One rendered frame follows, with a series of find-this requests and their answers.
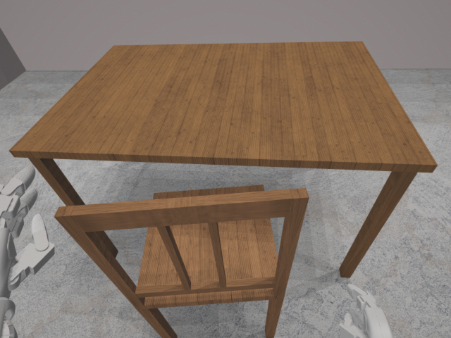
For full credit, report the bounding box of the table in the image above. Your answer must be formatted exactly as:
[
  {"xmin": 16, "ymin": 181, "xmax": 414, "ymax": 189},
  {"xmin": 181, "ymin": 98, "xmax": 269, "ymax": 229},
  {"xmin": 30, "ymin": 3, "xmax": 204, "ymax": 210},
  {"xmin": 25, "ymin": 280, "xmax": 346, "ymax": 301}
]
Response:
[{"xmin": 9, "ymin": 41, "xmax": 438, "ymax": 278}]

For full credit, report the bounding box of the robot left forearm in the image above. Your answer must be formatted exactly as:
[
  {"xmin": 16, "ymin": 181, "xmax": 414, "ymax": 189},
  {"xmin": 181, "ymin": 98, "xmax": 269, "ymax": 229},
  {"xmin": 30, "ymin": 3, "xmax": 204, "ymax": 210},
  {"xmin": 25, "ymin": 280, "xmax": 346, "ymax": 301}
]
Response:
[{"xmin": 0, "ymin": 297, "xmax": 18, "ymax": 338}]

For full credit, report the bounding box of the robot left hand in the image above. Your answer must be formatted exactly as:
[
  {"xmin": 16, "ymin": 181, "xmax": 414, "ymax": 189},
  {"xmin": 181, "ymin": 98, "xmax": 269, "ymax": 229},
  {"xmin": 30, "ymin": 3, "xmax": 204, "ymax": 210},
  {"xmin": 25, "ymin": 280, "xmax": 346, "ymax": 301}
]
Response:
[{"xmin": 0, "ymin": 166, "xmax": 54, "ymax": 299}]

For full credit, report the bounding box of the robot right hand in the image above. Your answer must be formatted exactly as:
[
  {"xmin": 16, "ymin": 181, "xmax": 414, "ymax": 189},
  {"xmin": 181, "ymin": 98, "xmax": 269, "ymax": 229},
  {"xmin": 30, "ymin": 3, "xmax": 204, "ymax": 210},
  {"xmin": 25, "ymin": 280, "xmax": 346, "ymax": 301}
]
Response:
[{"xmin": 340, "ymin": 284, "xmax": 394, "ymax": 338}]

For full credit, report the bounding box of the chair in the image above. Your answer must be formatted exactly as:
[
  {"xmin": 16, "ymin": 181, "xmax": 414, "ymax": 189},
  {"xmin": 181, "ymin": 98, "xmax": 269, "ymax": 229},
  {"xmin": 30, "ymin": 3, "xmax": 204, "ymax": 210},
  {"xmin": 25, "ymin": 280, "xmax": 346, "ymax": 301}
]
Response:
[{"xmin": 54, "ymin": 184, "xmax": 309, "ymax": 338}]

